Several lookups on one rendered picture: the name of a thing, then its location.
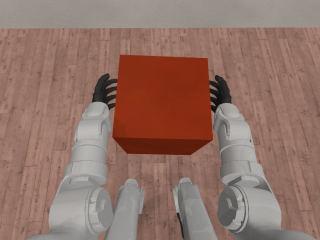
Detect robot right upper arm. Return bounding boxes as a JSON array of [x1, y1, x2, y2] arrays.
[[217, 184, 316, 240]]

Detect robot right forearm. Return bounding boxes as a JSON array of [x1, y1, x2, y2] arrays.
[[213, 103, 282, 221]]

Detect robot left shin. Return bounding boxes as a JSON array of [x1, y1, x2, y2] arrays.
[[117, 178, 139, 197]]

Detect robot right hand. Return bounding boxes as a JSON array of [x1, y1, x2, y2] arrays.
[[209, 75, 232, 113]]

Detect robot left hand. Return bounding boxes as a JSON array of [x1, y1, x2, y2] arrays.
[[92, 73, 118, 110]]

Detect carton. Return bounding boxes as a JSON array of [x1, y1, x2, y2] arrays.
[[112, 54, 213, 155]]

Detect robot right thigh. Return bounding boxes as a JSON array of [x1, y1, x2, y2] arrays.
[[172, 182, 218, 240]]

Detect robot left forearm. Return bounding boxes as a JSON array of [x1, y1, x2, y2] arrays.
[[49, 101, 112, 227]]

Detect robot left upper arm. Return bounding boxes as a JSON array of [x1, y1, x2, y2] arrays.
[[25, 185, 114, 240]]

